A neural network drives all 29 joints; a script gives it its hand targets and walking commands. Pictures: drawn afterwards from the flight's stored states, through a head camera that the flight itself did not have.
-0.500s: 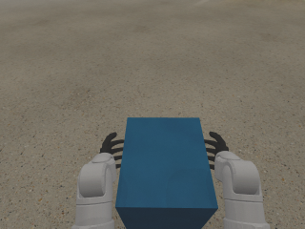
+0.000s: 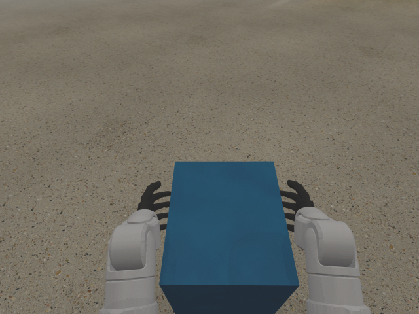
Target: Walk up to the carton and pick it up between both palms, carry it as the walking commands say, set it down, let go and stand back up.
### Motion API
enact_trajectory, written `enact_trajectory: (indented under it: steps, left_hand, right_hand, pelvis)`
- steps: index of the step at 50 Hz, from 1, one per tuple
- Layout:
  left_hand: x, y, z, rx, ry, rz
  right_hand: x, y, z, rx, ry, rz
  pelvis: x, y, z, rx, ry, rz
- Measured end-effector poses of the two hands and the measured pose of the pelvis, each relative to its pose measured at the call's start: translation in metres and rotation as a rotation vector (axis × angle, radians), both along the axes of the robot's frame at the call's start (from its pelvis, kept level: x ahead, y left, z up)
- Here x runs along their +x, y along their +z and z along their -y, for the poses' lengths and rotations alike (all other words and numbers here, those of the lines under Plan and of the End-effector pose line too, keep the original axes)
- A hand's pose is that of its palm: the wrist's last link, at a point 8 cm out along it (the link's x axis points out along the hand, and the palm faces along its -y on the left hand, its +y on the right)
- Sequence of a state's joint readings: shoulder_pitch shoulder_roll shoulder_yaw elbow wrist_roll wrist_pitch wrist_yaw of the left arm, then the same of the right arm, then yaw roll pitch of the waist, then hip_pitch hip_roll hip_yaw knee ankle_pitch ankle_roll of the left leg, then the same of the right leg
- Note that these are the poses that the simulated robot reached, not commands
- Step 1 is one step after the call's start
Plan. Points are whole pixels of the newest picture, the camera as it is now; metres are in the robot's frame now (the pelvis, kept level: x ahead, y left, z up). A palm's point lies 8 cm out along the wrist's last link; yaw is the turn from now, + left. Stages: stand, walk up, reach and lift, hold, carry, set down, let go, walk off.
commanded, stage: carry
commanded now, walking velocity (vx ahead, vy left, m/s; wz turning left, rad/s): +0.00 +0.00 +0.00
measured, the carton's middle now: (223, 242) +0.28 +0.00 +0.01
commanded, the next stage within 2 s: none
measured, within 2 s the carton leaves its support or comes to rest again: neither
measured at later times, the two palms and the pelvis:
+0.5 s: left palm (143, 221) +0.27 +0.15 +0.09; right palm (299, 218) +0.28 -0.13 +0.09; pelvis +0.00 +0.01 +0.00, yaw +0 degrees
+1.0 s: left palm (143, 221) +0.28 +0.15 +0.08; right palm (296, 218) +0.28 -0.13 +0.08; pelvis +0.00 +0.01 +0.00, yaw +0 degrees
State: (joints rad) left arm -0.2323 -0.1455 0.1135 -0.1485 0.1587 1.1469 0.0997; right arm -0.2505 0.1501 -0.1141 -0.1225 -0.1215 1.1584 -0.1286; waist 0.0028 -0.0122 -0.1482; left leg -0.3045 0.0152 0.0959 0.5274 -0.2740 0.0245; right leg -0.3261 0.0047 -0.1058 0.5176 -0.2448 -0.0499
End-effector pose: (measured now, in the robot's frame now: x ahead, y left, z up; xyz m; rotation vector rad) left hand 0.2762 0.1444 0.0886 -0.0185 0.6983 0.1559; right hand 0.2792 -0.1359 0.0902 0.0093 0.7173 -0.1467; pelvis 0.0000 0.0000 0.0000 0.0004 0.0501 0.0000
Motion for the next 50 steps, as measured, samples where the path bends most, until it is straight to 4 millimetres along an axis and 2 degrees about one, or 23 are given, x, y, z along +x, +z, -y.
enact_trajectory:
  steps: [23, 50]
  left_hand:
    - [-0.0028, -0.0011, -0.0070, 0.000, 0.006, 0.006]
    - [0.0025, -0.0097, -0.0096, 0.009, 0.002, -0.001]
  right_hand:
    - [-0.0005, 0.0011, -0.0072, -0.006, 0.005, 0.012]
    - [0.0045, -0.0074, -0.0101, -0.016, 0.006, 0.009]
  pelvis:
    - [-0.0041, 0.0005, -0.0051, -0.001, 0.003, 0.006]
    - [-0.0031, 0.0007, -0.0083, 0.000, 0.004, 0.000]
